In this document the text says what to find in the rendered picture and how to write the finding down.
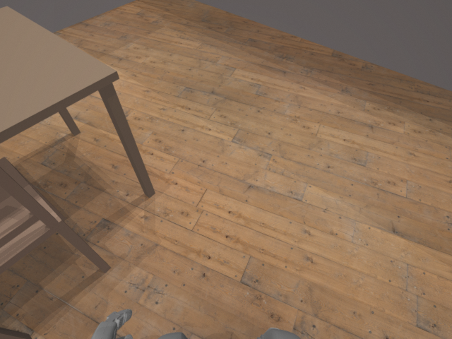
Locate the left robot hand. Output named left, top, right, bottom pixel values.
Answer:
left=91, top=309, right=133, bottom=339

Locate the table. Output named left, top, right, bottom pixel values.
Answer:
left=0, top=6, right=155, bottom=198

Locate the chair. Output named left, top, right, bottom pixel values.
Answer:
left=0, top=157, right=111, bottom=339

